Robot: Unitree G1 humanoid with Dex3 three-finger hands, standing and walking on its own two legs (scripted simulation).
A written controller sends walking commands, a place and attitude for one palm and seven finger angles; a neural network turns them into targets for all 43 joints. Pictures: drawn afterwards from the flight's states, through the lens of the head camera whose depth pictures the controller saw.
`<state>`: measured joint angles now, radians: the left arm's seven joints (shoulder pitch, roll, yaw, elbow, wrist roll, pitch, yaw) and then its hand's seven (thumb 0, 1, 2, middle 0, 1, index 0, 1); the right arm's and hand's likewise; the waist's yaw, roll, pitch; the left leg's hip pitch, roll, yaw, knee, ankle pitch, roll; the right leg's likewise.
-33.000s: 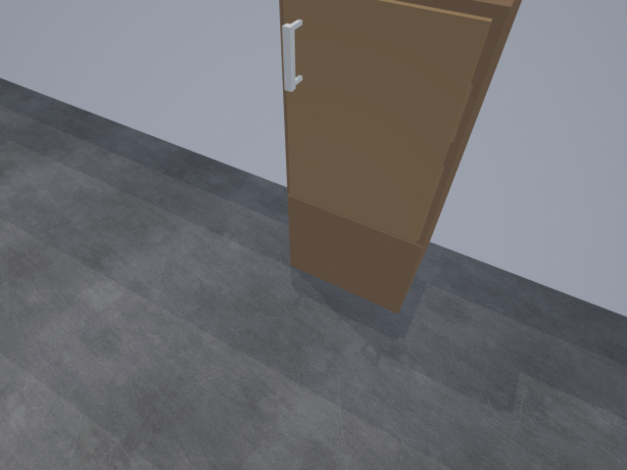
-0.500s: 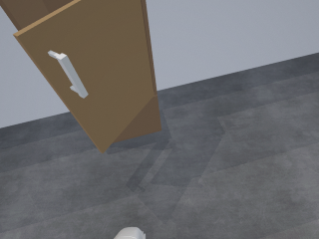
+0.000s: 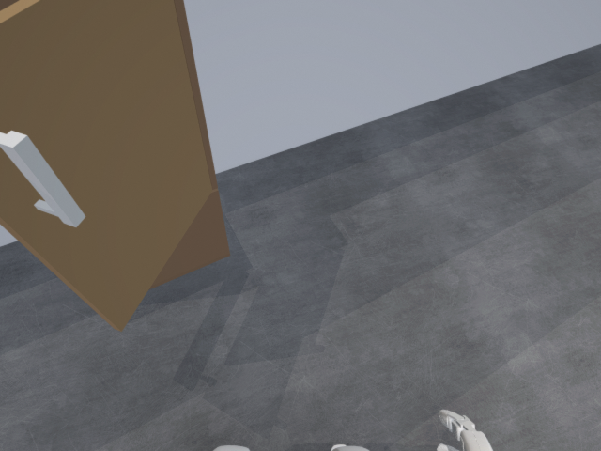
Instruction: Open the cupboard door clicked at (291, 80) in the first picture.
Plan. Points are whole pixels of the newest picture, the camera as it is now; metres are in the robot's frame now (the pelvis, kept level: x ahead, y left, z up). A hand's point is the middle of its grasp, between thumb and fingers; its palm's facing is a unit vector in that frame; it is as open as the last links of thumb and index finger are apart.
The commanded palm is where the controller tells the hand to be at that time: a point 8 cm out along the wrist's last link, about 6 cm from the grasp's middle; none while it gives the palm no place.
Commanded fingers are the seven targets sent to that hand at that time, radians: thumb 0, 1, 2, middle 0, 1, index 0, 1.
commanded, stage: walk to a spot facing it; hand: left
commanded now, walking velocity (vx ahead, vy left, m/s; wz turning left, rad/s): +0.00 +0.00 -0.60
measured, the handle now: (32, 179) +0.36 +0.36 +0.12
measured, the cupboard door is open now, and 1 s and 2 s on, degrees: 42 42 42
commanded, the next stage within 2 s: none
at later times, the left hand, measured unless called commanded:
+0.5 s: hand (237, 385) +0.21 +0.11 -0.15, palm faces -0.35 -0.90 -0.27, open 7.4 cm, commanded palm none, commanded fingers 0.00 0.90 0.90 -0.20 -0.30 -0.20 -0.30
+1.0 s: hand (269, 338) +0.29 +0.08 -0.15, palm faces -0.59 -0.79 -0.19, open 7.4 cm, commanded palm none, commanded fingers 0.00 0.90 0.90 -0.20 -0.30 -0.20 -0.30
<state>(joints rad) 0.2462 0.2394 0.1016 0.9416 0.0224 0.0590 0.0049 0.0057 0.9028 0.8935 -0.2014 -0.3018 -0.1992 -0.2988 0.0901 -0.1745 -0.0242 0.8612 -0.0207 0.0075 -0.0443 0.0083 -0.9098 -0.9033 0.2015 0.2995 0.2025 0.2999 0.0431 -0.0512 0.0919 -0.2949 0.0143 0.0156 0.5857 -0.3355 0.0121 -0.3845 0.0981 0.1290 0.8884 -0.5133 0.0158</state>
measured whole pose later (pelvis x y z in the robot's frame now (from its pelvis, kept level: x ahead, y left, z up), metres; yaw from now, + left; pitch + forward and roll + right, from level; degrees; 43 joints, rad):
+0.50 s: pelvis +0.03 -0.03 +0.00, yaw -20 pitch +1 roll +1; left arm 0.12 0.21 0.06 0.88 0.02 0.03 0.01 0.00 0.90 0.89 -0.20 -0.30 -0.20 -0.30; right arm 0.23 -0.26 -0.06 0.93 -0.01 0.07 -0.02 0.01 -0.91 -0.90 0.20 0.30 0.20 0.30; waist -0.04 0.02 0.11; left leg -0.47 0.09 0.04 1.10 -0.44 -0.07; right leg -0.29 0.02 0.02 0.56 -0.29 -0.03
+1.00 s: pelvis +0.10 -0.03 +0.01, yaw -38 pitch +2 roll -2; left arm 0.17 0.23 0.09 0.91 0.03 0.07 -0.05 0.01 0.91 0.89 -0.20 -0.30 -0.19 -0.30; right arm 0.30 -0.18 -0.02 0.91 -0.04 -0.02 -0.03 0.01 -0.91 -0.90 0.20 0.30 0.21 0.30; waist -0.02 0.00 0.06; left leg -0.16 0.12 0.22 0.47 -0.33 -0.02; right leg -0.46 -0.05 -0.07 0.91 -0.41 0.04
